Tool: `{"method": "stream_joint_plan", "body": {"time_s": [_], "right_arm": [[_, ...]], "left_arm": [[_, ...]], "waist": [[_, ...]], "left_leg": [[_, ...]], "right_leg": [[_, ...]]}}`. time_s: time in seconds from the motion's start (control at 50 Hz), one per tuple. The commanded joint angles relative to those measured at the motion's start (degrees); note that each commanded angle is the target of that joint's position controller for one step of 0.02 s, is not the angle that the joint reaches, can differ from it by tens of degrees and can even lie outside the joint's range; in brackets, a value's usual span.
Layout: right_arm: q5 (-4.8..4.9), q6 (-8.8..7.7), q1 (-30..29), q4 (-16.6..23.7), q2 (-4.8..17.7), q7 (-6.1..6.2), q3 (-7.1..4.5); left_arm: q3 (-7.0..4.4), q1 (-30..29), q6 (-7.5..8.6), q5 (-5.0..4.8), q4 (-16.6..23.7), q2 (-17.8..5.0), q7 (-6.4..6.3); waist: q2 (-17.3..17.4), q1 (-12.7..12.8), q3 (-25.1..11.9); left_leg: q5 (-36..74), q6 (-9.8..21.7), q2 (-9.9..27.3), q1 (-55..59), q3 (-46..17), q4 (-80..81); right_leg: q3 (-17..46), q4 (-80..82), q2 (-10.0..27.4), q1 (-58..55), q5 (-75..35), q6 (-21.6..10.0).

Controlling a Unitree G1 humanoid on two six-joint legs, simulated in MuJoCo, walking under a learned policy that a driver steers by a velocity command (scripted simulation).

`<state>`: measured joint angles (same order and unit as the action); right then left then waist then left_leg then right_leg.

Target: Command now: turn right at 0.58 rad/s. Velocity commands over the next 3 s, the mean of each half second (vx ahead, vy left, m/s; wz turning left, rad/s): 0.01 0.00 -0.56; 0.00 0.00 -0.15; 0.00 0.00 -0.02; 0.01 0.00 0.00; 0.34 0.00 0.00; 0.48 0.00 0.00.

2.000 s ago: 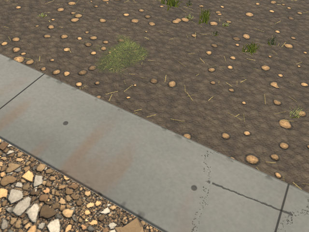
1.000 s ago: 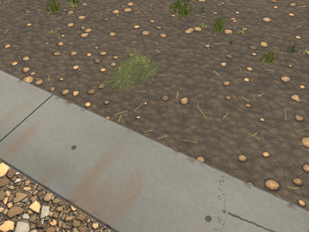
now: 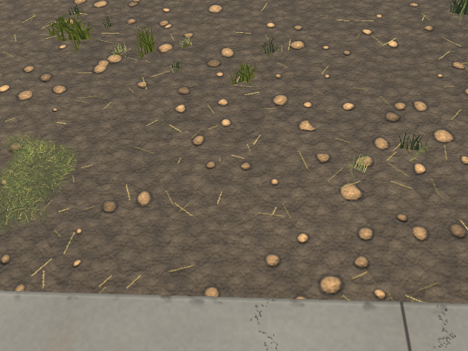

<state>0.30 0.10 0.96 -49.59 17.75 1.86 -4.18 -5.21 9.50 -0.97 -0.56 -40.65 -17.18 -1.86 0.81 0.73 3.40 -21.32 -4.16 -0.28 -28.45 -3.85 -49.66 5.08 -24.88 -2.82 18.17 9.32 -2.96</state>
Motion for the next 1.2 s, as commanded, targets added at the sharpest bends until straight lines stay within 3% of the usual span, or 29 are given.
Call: {"method": "stream_joint_plan", "body": {"time_s": [0.02, 0.1, 0.14, 0.16, 0.18, 0.2, 0.22, 0.24, 0.26, 0.28, 0.32, 0.42, 0.52, 0.56, 0.58, 0.6, 0.62, 0.64, 0.66, 0.7, 0.8, 0.88, 0.9, 0.92, 0.94, 0.96, 1.0, 1.06, 1.2], "right_arm": [[0.14, -0.32, 0.9, 2.5, 4.3, -0.09, -0.85], [0.42, -1.23, 2.2, 2.6, 5.2, -0.88, -1.21], [0.41, -1.91, 6.3, 1.6, 5.4, -1.41, -1.57], [0.00, -2.00, 8.4, 1.0, 7.2, -1.43, -2.19], [-1.01, -1.64, 9.2, 1.3, 11.3, -1.01, -3.03], [-2.94, -1.37, 7.6, 1.7, 13.4, -1.06, -3.15], [-2.98, -1.66, 4.7, 3.5, 10.7, -0.85, -2.45], [-2.28, -1.66, 1.6, 4.4, 7.5, -0.50, -1.70], [-1.42, -1.52, -0.1, 5.0, 6.4, -0.28, -1.38], [-0.61, -1.44, -0.1, 5.1, 5.8, 0.00, -1.12], [-0.66, -0.92, 2.2, 4.5, 6.0, 0.63, -0.92], [-0.71, 0.08, 7.0, 3.7, 9.2, 0.94, -1.86], [0.74, 0.16, 6.0, 3.4, 11.3, -0.91, -2.33], [1.67, 0.18, 5.2, 2.9, 9.9, -1.08, -1.70], [1.15, -0.17, 8.4, 1.5, 7.4, -1.40, -0.80], [-1.93, -0.65, 9.3, 2.6, 2.6, -2.08, 0.94], [-1.20, -0.58, 6.5, 4.0, 3.0, -1.59, 0.74], [-0.37, -0.08, 5.3, 3.8, 7.4, -1.04, -0.50], [0.26, 0.25, 5.8, 3.3, 7.8, -0.95, -0.91], [-0.21, 1.07, 7.5, 1.4, 7.9, -0.14, -1.44], [-0.12, 0.84, 7.6, 0.8, 4.0, -0.22, -0.18], [-0.04, 0.47, 8.9, 0.1, 4.0, -0.56, 0.20], [-0.61, 0.22, 10.1, -0.5, 3.8, -0.78, 0.45], [-1.40, 0.03, 10.8, -0.7, 5.8, -0.77, 0.28], [-1.10, 0.04, 10.4, -0.6, 9.7, -0.60, -0.40], [-0.34, -0.06, 8.5, -1.5, 8.6, -0.89, -0.35], [-0.96, -0.76, 6.8, -1.4, 5.1, -1.18, 0.60], [-0.84, -1.78, 7.9, -2.9, 4.8, -1.00, 0.96], [-0.67, -1.27, 8.3, -4.9, 4.3, -0.31, 1.49]], "left_arm": [[-2.79, -1.3, 0.20, 0.06, 4.1, -10.6, -0.46], [-2.46, -2.5, -0.32, 0.03, 4.6, -10.1, -0.27], [-2.10, -4.2, -0.84, -0.49, 5.3, -9.6, -0.60], [-1.68, -3.4, -1.07, -0.52, 5.5, -8.3, -0.81], [-0.74, -0.5, -1.16, 0.06, 5.5, -4.7, -0.74], [-1.48, 0.1, -0.54, -0.32, 7.5, -6.4, -0.62], [-2.62, 1.2, -0.13, 0.12, 6.6, -10.9, -0.38], [-3.48, 2.2, -0.39, -0.38, 5.1, -12.5, -0.22], [-3.46, 3.4, -1.06, -0.33, 3.8, -11.2, -0.45], [-3.17, 3.3, -1.56, -0.08, 3.8, -10.0, -0.53], [-2.28, 1.4, -1.82, -0.62, 5.1, -7.6, -0.10], [-0.42, -3.3, -1.42, -0.32, 8.6, -4.6, 0.65], [-0.23, -0.6, -1.84, -0.17, 7.8, -5.3, 1.30], [-0.47, 3.5, -1.86, 0.02, 5.8, -5.2, 1.60], [-0.91, 4.2, -1.92, 0.07, 5.6, -7.0, 1.34], [-1.52, 5.4, -2.02, 0.50, 6.4, -11.0, 0.49], [-0.76, 3.0, -1.08, 2.32, 7.2, -10.6, 0.93], [-0.27, 1.9, 0.11, 2.42, 7.0, -8.4, 1.54], [0.23, 0.0, 1.02, 2.35, 6.0, -7.2, 1.70], [0.21, -3.2, 1.86, 1.43, 5.4, -7.1, 1.55], [1.06, -4.2, 1.94, 1.36, 2.6, -4.7, 1.07], [1.38, -4.9, 1.47, 0.86, 0.4, -4.5, 1.11], [1.68, -4.4, 1.47, 0.45, -0.6, -3.9, 1.21], [1.99, -2.3, 1.82, 0.91, -1.5, -3.0, 1.36], [1.82, -0.1, 2.15, 1.85, -1.9, -3.2, 1.71], [1.93, -0.2, 2.01, 2.01, -2.2, -2.4, 1.58], [1.44, -4.0, 1.43, 1.45, -2.8, -4.3, 0.95], [1.39, -3.0, 0.67, 1.33, -4.3, -3.6, 0.48], [1.27, -1.4, 0.97, 1.01, -8.9, -3.2, 0.38]], "waist": [[-8.9, -0.4, -10.2], [-10.8, -0.5, -9.4], [-10.7, -3.0, -9.7], [-8.4, -3.2, -10.0], [4.2, -1.0, -11.1], [15.7, 0.4, -8.0], [11.2, 0.5, -7.2], [7.9, 1.5, -6.1], [6.4, 2.0, -5.1], [6.6, 1.2, -4.2], [7.1, -0.3, -3.6], [8.4, -3.9, -6.2], [9.4, -2.7, -6.3], [8.1, 0.0, -6.5], [4.3, -0.2, -7.8], [-9.8, -1.8, -11.7], [-15.3, -0.9, -11.0], [-10.6, 0.5, -9.6], [-10.8, -0.7, -7.7], [-9.9, -1.5, -5.5], [-8.7, -1.4, -6.6], [-8.0, -2.1, -6.3], [-6.7, -3.2, -5.8], [-4.0, -2.5, -6.4], [2.0, 0.5, -6.1], [6.5, 1.3, -5.6], [3.4, -0.8, -3.6], [2.8, -1.0, -3.2], [-0.3, -1.5, -2.7]], "left_leg": [[1.9, -0.4, -1.0, 2.9, -0.2, 5.1], [1.6, 0.8, -1.9, 6.9, -0.5, 13.3], [8.9, 2.1, -1.8, 13.5, 0.6, 24.9], [14.0, 3.6, 1.9, 19.3, -1.2, 29.6], [20.1, 8.2, 14.6, 26.1, -12.9, 31.9], [27.7, 18.5, 23.8, 22.9, -26.3, 34.0], [26.8, 21.2, 25.1, 20.7, -25.0, 34.3], [24.9, 18.6, 21.0, 19.7, -17.9, 33.3], [21.7, 15.8, 17.1, 19.8, -12.5, 32.7], [21.8, 15.1, 15.8, 20.5, -9.9, 32.6], [24.4, 15.5, 14.0, 21.2, -4.8, 33.2], [29.0, 17.4, 16.3, 27.6, -1.5, 32.5], [31.4, 16.6, 17.2, 23.9, -0.1, 29.9], [29.0, 13.4, 15.6, 20.6, 1.5, 25.4], [23.0, 9.3, 13.4, 16.0, 3.8, 21.7], [2.3, 3.6, 8.5, 6.5, 8.9, 9.1], [-15.2, 1.2, 4.1, 1.7, 6.5, 2.0], [-15.9, 0.3, 5.1, 1.9, 3.6, -4.6], [-13.1, 0.3, 5.3, 1.6, 2.4, -6.7], [-7.5, -0.3, 5.3, 1.1, 1.7, -7.3], [-2.3, -0.9, 4.5, 8.4, 2.9, 4.0], [4.4, 0.6, 3.4, 15.5, 4.2, 19.2], [13.3, 1.6, 3.3, 19.7, 4.1, 27.1], [21.7, 2.8, 5.7, 24.2, 0.8, 28.0], [27.0, 4.8, 8.8, 24.5, -1.1, 25.7], [16.1, 7.3, 8.4, 18.1, -1.1, 26.1], [9.1, 5.9, 6.5, 13.8, -0.3, 28.4], [12.0, 4.3, 5.3, 15.5, 1.0, 27.7], [12.7, 4.8, 4.3, 17.1, 1.7, 27.2]], "right_leg": [[15.0, 4.8, 13.5, -7.9, -16.1, -10.4], [19.7, 3.4, 12.4, -7.5, -13.2, -9.0], [20.2, 0.5, 10.2, -6.1, -12.1, -6.5], [18.7, -2.5, 7.6, -2.5, -5.9, -3.8], [10.8, -15.2, 0.8, 5.7, 11.8, -0.4], [3.7, -26.4, -5.4, 16.2, 28.7, 2.2], [5.3, -37.0, -1.0, 16.6, 26.6, 3.7], [4.8, -40.8, -0.1, 16.3, 22.2, 4.3], [3.7, -42.7, 0.4, 16.6, 18.8, 5.3], [3.2, -44.7, 0.8, 18.2, 15.9, 6.3], [0.2, -43.1, 1.5, 18.3, 12.9, 7.6], [-3.0, -27.9, 4.7, 14.2, 13.8, 8.7], [-6.8, -12.1, 3.2, 1.9, 11.5, 5.9], [-8.0, 2.5, 1.8, -7.5, 0.5, 2.9], [-4.3, 6.3, 4.1, -15.3, -7.8, 1.2], [10.9, 4.8, 17.0, -24.7, -28.5, -2.4], [17.8, 4.6, 25.3, -17.5, -30.7, -13.2], [15.7, 6.1, 23.1, -14.0, -25.2, -15.2], [11.5, 6.5, 19.5, -12.2, -21.0, -12.6], [8.1, 6.7, 16.5, -10.6, -19.2, -9.4], [4.2, 5.7, 13.8, -9.6, -19.2, -9.2], [6.5, 4.7, 13.8, -8.1, -11.3, -8.7], [5.9, 4.5, 12.5, -6.2, -7.3, -6.5], [5.0, 3.6, 10.4, -4.1, -3.2, -3.7], [1.8, 2.0, 6.6, -2.9, 2.0, -1.3], [-1.3, 2.6, 4.0, -6.8, 3.9, 0.7], [-1.5, 0.8, 4.2, -9.4, 1.7, 1.2], [-0.9, 1.1, 4.7, -9.0, -2.0, 0.8], [-1.5, 1.5, 4.5, -8.4, -3.7, 1.6]]}}
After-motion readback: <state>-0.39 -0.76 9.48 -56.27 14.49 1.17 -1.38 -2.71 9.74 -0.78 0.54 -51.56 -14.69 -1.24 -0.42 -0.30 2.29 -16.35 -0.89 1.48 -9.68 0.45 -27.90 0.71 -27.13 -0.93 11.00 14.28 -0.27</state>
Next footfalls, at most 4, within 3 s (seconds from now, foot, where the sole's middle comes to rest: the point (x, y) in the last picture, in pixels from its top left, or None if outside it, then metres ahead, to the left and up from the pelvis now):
0.18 left None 0.07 0.15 -0.78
0.58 right None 0.01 -0.12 -0.78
0.92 left None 0.07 0.12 -0.78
2.64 left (273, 339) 0.45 -0.03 -0.78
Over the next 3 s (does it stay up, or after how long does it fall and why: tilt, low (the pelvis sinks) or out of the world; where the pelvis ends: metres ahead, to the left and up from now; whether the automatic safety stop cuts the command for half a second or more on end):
stays up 0.43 -0.11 0.00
